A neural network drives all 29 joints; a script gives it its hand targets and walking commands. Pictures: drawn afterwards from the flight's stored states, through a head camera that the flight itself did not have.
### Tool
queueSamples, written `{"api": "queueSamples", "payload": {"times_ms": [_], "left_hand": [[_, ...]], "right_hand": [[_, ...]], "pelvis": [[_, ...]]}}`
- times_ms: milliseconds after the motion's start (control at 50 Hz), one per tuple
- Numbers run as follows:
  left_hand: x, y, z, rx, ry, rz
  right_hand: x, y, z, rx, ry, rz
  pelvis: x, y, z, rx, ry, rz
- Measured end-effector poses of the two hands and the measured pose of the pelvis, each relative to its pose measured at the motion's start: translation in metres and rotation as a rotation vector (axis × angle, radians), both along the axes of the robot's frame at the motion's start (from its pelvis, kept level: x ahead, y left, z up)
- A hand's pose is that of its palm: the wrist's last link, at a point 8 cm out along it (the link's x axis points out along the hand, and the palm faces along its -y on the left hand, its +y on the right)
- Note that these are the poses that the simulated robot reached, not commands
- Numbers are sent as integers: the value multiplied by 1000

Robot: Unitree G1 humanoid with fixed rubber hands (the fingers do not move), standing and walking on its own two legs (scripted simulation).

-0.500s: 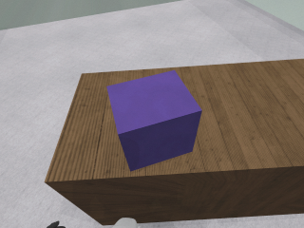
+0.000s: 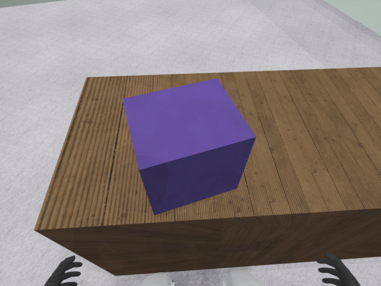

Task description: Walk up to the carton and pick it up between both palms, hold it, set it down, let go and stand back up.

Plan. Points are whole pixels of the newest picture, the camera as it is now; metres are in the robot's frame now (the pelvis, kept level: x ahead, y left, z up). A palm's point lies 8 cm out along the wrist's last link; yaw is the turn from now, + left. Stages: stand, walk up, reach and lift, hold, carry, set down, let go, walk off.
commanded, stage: walk up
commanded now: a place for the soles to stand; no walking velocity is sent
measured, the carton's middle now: (185, 147) +0.38 +0.03 +0.05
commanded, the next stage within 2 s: none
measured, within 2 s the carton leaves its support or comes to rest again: neither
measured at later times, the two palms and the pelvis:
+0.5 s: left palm out of the picture -0.06 +0.33 -0.06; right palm out of the picture -0.08 -0.34 -0.12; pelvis -0.10 -0.01 +0.00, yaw +6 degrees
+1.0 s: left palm out of the picture -0.10 +0.37 -0.09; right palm out of the picture -0.01 -0.28 -0.07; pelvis -0.07 +0.04 +0.01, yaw +4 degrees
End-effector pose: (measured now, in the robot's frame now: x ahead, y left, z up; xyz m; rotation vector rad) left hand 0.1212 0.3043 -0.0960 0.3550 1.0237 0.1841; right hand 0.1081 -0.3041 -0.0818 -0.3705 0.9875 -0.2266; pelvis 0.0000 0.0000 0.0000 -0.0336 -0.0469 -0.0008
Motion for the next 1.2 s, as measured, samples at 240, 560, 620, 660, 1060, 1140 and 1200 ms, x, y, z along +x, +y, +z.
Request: {"api": "queueSamples", "payload": {"times_ms": [240, 560, 620, 660, 1060, 1140, 1200], "left_hand": [[-144, 2, 28, 194, 144, 90], [-195, 39, 9, 82, 27, 141], [-208, 45, -11, 24, 70, 157], [-213, 44, -13, -14, 95, 165], [-178, 55, 8, 55, 259, 94], [-109, 34, 11, 73, 120, 42], [-67, 16, 21, 57, 25, 16]], "right_hand": [[-57, -43, -41, 75, 74, 15], [-179, -19, -26, -19, 323, 46], [-172, -3, -7, -45, 213, 30], [-169, 7, 8, -54, 168, 28], [-104, 15, -8, 14, 147, 12], [-89, 10, -32, 65, 151, -26], [-79, 15, -31, 98, 155, -23]], "pelvis": [[-61, -30, -9, 76, -23, -35], [-108, 6, -7, 50, -10, 121], [-109, 19, -3, 65, -36, 85], [-107, 26, 6, 25, -31, 97], [-53, 27, 7, 34, 8, 40], [-35, 14, -1, 19, -17, 27], [-24, 6, 5, 64, -19, 16]]}}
